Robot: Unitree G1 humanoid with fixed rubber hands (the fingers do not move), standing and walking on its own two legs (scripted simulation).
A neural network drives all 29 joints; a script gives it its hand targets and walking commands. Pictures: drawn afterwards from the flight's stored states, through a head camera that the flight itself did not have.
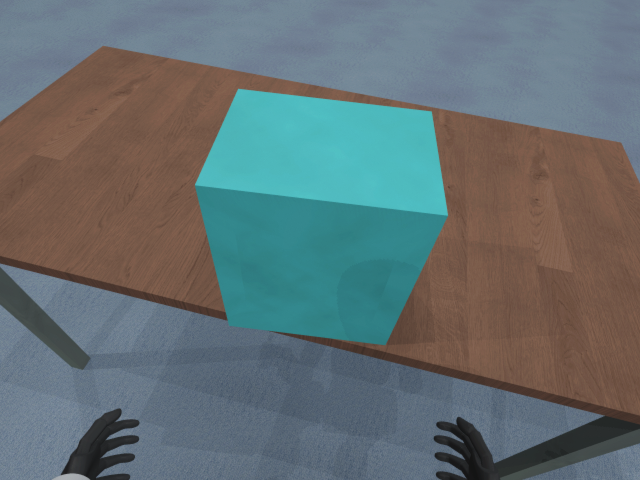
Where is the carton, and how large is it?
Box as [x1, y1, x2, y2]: [195, 89, 447, 344]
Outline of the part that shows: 238,89 195,184 229,325 385,344 447,216 431,111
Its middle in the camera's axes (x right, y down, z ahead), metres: +0.00 -0.01 +0.52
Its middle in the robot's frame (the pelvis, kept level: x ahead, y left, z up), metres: +0.41 +0.03 +0.08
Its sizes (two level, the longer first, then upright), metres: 0.235 0.172 0.285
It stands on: a table, 0.71 m high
